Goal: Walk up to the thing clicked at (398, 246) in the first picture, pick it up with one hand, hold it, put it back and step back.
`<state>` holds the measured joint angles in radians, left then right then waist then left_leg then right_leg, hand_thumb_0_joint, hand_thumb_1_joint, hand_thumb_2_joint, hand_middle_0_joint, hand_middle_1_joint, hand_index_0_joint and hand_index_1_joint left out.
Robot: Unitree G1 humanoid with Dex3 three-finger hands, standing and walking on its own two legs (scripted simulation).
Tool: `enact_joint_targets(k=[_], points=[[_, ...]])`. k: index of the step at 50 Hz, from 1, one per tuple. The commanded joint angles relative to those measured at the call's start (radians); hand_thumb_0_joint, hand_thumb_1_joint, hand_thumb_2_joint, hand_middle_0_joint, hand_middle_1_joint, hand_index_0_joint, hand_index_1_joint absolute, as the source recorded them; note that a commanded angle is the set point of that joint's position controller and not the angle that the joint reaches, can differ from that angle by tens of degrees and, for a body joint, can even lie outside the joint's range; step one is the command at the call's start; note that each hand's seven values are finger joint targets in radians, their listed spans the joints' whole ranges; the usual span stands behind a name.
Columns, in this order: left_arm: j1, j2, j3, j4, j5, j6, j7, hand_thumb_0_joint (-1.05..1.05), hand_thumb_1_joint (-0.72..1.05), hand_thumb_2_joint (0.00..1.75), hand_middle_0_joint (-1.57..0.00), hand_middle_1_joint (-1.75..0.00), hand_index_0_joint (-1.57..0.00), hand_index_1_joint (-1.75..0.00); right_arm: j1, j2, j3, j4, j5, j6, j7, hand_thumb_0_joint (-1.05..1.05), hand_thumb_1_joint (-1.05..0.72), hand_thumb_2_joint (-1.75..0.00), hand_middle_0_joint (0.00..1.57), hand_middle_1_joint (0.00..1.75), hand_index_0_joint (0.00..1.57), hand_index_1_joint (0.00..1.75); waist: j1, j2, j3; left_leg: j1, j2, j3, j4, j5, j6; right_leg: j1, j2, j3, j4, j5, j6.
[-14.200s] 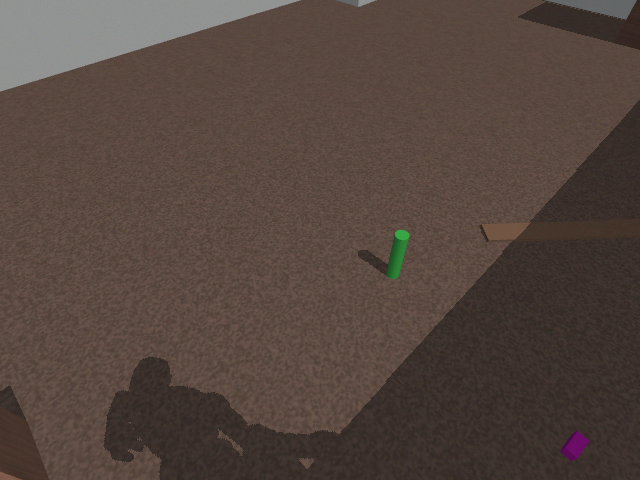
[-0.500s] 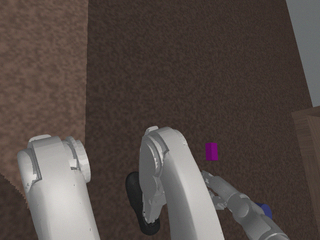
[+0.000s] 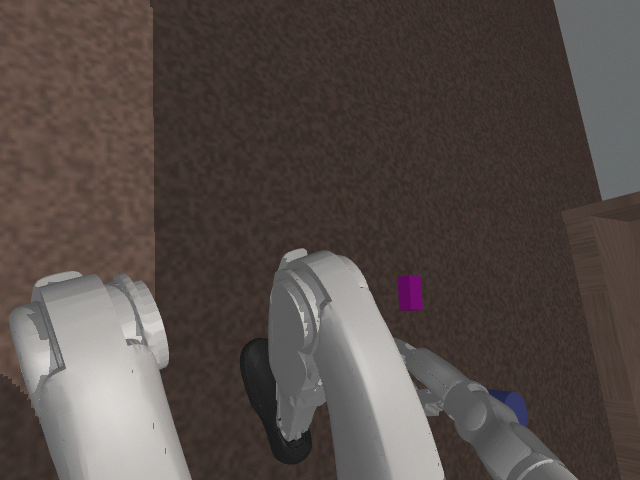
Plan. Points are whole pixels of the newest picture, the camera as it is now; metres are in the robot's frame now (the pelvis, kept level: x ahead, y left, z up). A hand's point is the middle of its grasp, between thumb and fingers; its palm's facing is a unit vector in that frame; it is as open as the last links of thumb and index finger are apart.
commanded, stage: close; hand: left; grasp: from the side
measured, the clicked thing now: out of the picture +0.43 +0.35 -0.16
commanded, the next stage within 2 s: settle in 0.34 s
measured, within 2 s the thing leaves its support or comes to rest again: leaves its support in 0.72 s
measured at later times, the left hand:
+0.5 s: hand out of the picture +0.43 +0.35 -0.15, palm faces +0.48 -0.88 +0.01, open 8.1 cm
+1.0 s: hand out of the picture +0.41 +0.37 -0.08, palm faces +0.47 -0.88 -0.03, open 8.3 cm
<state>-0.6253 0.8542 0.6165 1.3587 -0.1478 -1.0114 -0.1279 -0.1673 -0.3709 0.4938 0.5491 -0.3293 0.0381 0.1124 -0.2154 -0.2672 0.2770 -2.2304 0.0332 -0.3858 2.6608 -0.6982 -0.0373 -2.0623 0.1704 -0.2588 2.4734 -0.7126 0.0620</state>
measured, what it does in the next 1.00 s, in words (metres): stands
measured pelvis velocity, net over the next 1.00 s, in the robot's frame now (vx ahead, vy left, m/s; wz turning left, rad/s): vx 0.00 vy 0.00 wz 0.03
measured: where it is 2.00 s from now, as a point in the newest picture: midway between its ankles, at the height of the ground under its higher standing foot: (204, 451)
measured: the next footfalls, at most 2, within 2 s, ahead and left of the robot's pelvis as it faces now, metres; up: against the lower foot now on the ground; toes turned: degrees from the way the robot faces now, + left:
none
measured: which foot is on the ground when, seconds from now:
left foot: down 0.00-1.00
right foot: down 0.00-1.00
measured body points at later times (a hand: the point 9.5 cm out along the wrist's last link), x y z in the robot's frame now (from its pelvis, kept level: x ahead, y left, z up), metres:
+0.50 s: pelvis +0.00 +0.00 +0.00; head +0.22 +0.19 +0.34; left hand +0.39 +0.39 -0.14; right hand +0.18 -0.23 -0.04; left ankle +0.08 +0.13 -0.25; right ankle +0.12 -0.11 -0.25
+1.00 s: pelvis +0.00 +0.00 +0.02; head +0.21 +0.16 +0.38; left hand +0.38 +0.42 -0.07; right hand +0.18 -0.24 -0.05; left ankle +0.08 +0.13 -0.25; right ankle +0.12 -0.11 -0.25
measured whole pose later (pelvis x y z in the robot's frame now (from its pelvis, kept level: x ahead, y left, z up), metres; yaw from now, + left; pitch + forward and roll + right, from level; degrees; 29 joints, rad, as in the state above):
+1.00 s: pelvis +0.00 +0.00 +0.02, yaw +2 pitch +19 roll -14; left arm -0.60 0.76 0.57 1.06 -0.15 -0.76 -0.14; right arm -0.05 -0.33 0.37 0.59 -0.24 0.08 0.09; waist -0.16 -0.17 0.16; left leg -2.24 0.04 -0.33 2.57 -0.69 -0.04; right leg -2.08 0.14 -0.23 2.42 -0.73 0.04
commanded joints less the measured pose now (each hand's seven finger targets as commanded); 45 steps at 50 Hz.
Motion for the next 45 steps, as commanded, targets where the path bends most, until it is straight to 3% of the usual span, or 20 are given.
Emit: enact_joint_targets(k=[1, 11, 13, 14, 15, 16, 19, 21, 23, 26, 27, 28, 32, 33, 34, 35, 36, 39, 42, 45], points=[[-0.207, 0.197, -0.015, -0.14, -0.022, -0.056, -0.003, 0.0, -0.01, 0.5, -0.51, -0.48, -0.5, -0.49, 0.03, -0.342, -0.118, -0.028, 0.005, 0.01, -0.018, 0.0, -0.89, -0.9, 0.2, 0.3, 0.2, 0.3, -0.091, 0.55, -0.591, 0.407, 0.07, 0.1, -0.305, 0.139, 0.018, 0.24, 0.001, -0.093, -0.205, 0.249, -0.076], [-0.214, 0.241, 0.021, -0.137, -0.018, -0.051, 0.013, 0.0, 0.32, 0.74, -0.73, -0.72, -0.73, -0.72, 0.031, -0.341, -0.109, -0.038, 0.004, 0.019, -0.023, 0.0, -0.87, -0.89, 0.2, 0.3, 0.2, 0.3, -0.08, 0.549, -0.585, 0.41, 0.077, 0.095, -0.309, 0.131, 0.02, 0.251, 0.007, -0.095, -0.213, 0.237, -0.074], [-0.215, 0.228, 0.005, -0.123, -0.013, -0.049, 0.016, 0.0, 0.35, 0.78, -0.78, -0.77, -0.78, -0.77, 0.042, -0.332, -0.105, -0.018, 0.004, 0.023, -0.023, 0.0, -0.87, -0.89, 0.2, 0.3, 0.2, 0.3, -0.083, 0.55, -0.571, 0.408, 0.08, 0.094, -0.311, 0.124, 0.02, 0.236, 0.007, -0.094, -0.213, 0.225, -0.077], [-0.24, 0.266, 0.022, -0.15, -0.009, -0.052, 0.019, 0.0, 0.38, 0.8, -0.81, -0.8, -0.81, -0.8, 0.022, -0.34, -0.106, -0.041, 0.004, 0.021, -0.026, 0.0, -0.87, -0.89, 0.2, 0.3, 0.2, 0.3, -0.083, 0.552, -0.567, 0.393, 0.079, 0.096, -0.309, 0.115, 0.022, 0.236, 0.007, -0.093, -0.215, 0.225, -0.077], [-0.218, 0.232, 0.001, -0.112, -0.008, -0.046, 0.017, 0.0, 0.4, 0.84, -0.84, -0.84, -0.84, -0.84, 0.031, -0.331, -0.105, -0.025, 0.006, 0.025, -0.027, 0.0, -0.87, -0.89, 0.2, 0.3, 0.2, 0.3, -0.087, 0.538, -0.547, 0.385, 0.08, 0.099, -0.312, 0.102, 0.023, 0.231, 0.007, -0.092, -0.221, 0.212, -0.076], [-0.235, 0.285, 0.034, -0.152, -0.007, -0.048, 0.021, 0.0, 0.42, 0.87, -0.88, -0.88, -0.88, -0.88, 0.023, -0.342, -0.105, -0.047, 0.006, 0.023, -0.028, 0.0, -0.87, -0.89, 0.2, 0.3, 0.2, 0.3, -0.078, 0.551, -0.564, 0.385, 0.08, 0.099, -0.314, 0.101, 0.023, 0.24, 0.007, -0.093, -0.22, 0.212, -0.078], [-0.228, 0.257, 0.022, -0.133, -0.008, -0.042, 0.02, 0.0, 0.51, 0.93, -0.95, -0.94, -0.95, -0.94, 0.027, -0.343, -0.105, -0.042, 0.008, 0.027, -0.028, 0.0, -0.87, -0.89, 0.2, 0.3, 0.2, 0.3, -0.086, 0.563, -0.572, 0.415, 0.083, 0.091, -0.322, 0.127, 0.018, 0.233, 0.006, -0.098, -0.21, 0.227, -0.077], [-0.232, 0.246, 0.013, -0.138, -0.009, -0.038, 0.013, 0.0, 0.5, 1.01, -1.05, -1.05, -1.05, -1.05, 0.038, -0.339, -0.104, -0.032, 0.006, 0.031, -0.029, 0.0, -0.88, -0.89, 0.2, 0.3, 0.2, 0.3, -0.089, 0.569, -0.574, 0.419, 0.083, 0.09, -0.321, 0.13, 0.018, 0.234, 0.008, -0.097, -0.212, 0.229, -0.077], [-0.24, 0.282, 0.036, -0.153, -0.005, -0.036, 0.019, 0.0, 0.47, 1.13, -1.11, -1.17, -1.1, -1.19, 0.034, -0.343, -0.102, -0.043, 0.006, 0.031, -0.03, 0.0, -0.91, -0.9, 0.2, 0.3, 0.2, 0.3, -0.086, 0.58, -0.578, 0.424, 0.086, 0.089, -0.323, 0.144, 0.017, 0.247, 0.007, -0.098, -0.209, 0.242, -0.077], [-0.213, 0.285, 0.045, -0.182, 0.0, -0.025, 0.014, 0.0, 0.44, 1.18, -1.13, -1.23, -1.13, -1.24, 0.045, -0.342, -0.114, -0.037, 0.004, 0.034, -0.031, 0.0, -0.9, -0.9, 0.2, 0.3, 0.2, 0.3, -0.07, 0.591, -0.614, 0.454, 0.088, 0.096, -0.317, 0.189, 0.016, 0.26, 0.006, -0.091, -0.209, 0.274, -0.077], [-0.226, 0.263, 0.015, -0.189, 0.0, -0.023, 0.009, 0.0, 0.46, 1.19, -1.14, -1.23, -1.14, -1.25, 0.049, -0.333, -0.109, -0.026, 0.005, 0.035, -0.031, 0.0, -0.9, -0.9, 0.2, 0.3, 0.2, 0.3, -0.08, 0.598, -0.596, 0.437, 0.086, 0.097, -0.319, 0.17, 0.017, 0.251, 0.006, -0.088, -0.21, 0.26, -0.078], [-0.241, 0.298, 0.047, -0.234, 0.0, -0.021, 0.011, 0.0, 0.47, 1.21, -1.16, -1.26, -1.15, -1.27, 0.047, -0.34, -0.116, -0.04, 0.005, 0.034, -0.031, 0.0, -0.9, -0.9, 0.2, 0.3, 0.2, 0.3, -0.07, 0.607, -0.621, 0.449, 0.086, 0.1, -0.316, 0.192, 0.017, 0.271, 0.006, -0.086, -0.212, 0.283, -0.078], [-0.242, 0.299, 0.05, -0.325, -0.002, 0.001, 0.006, 0.0, 0.42, 1.24, -1.2, -1.31, -1.2, -1.33, 0.069, -0.337, -0.135, -0.031, 0.011, 0.037, -0.031, 0.0, -0.9, -0.9, 0.2, 0.3, 0.2, 0.3, -0.053, 0.658, -0.675, 0.495, 0.087, 0.105, -0.329, 0.221, 0.01, 0.269, 0.002, -0.079, -0.207, 0.297, -0.08], [-0.258, 0.274, 0.026, -0.332, -0.004, 0.005, 0.004, 0.0, 0.39, 1.25, -1.21, -1.33, -1.21, -1.34, 0.077, -0.333, -0.139, -0.015, 0.015, 0.039, -0.03, 0.0, -0.9, -0.9, 0.2, 0.3, 0.2, 0.3, -0.06, 0.665, -0.663, 0.486, 0.084, 0.104, -0.337, 0.191, 0.008, 0.242, -0.001, -0.081, -0.205, 0.273, -0.082], [-0.271, 0.299, 0.05, -0.384, -0.008, 0.013, 0.008, 0.0, 0.37, 1.26, -1.23, -1.35, -1.23, -1.36, 0.083, -0.333, -0.146, -0.026, 0.018, 0.036, -0.03, 0.0, -0.9, -0.9, 0.2, 0.3, 0.2, 0.3, -0.05, 0.675, -0.691, 0.5, 0.084, 0.107, -0.341, 0.199, 0.009, 0.254, -0.001, -0.076, -0.208, 0.281, -0.084], [-0.264, 0.273, 0.025, -0.389, -0.009, 0.023, 0.007, 0.0, 0.36, 1.25, -1.24, -1.36, -1.24, -1.37, 0.102, -0.321, -0.148, -0.005, 0.021, 0.039, -0.031, 0.0, -0.9, -0.9, 0.2, 0.3, 0.2, 0.3, -0.051, 0.677, -0.693, 0.494, 0.081, 0.112, -0.344, 0.174, 0.01, 0.258, -0.003, -0.071, -0.22, 0.264, -0.082], [-0.292, 0.306, 0.049, -0.451, -0.008, 0.028, 0.013, 0.0, 0.35, 1.27, -1.24, -1.37, -1.24, -1.38, 0.093, -0.33, -0.162, -0.024, 0.027, 0.037, -0.033, 0.0, -0.9, -0.9, 0.2, 0.3, 0.2, 0.3, -0.038, 0.701, -0.709, 0.501, 0.08, 0.116, -0.353, 0.177, 0.008, 0.248, -0.006, -0.067, -0.215, 0.268, -0.086], [-0.265, 0.241, -0.001, -0.482, -0.007, 0.063, 0.005, 0.0, 0.34, 1.28, -1.27, -1.4, -1.27, -1.41, 0.134, -0.31, -0.182, 0.011, 0.038, 0.041, -0.035, 0.0, -0.9, -0.9, 0.2, 0.3, 0.2, 0.3, -0.039, 0.703, -0.724, 0.514, 0.079, 0.124, -0.363, 0.168, 0.009, 0.24, -0.009, -0.053, -0.229, 0.262, -0.087], [-0.262, 0.238, 0.004, -0.521, -0.009, 0.101, 0.001, 0.0, 0.3, 1.27, -1.27, -1.4, -1.28, -1.41, 0.159, -0.301, -0.208, 0.017, 0.057, 0.047, -0.038, 0.0, -0.9, -0.9, 0.2, 0.3, 0.2, 0.3, -0.015, 0.703, -0.743, 0.503, 0.073, 0.133, -0.385, 0.166, 0.01, 0.224, -0.016, -0.042, -0.235, 0.254, -0.091], [-0.233, 0.14, -0.033, -0.495, -0.029, 0.146, -0.009, 0.0, 0.24, 1.28, -1.28, -1.42, -1.29, -1.43, 0.171, -0.284, -0.231, 0.018, 0.081, 0.048, -0.037, 0.0, -0.9, -0.9, 0.2, 0.3, 0.2, 0.3, -0.015, 0.66, -0.719, 0.468, 0.066, 0.137, -0.399, 0.129, 0.017, 0.186, -0.021, -0.038, -0.25, 0.227, -0.093]])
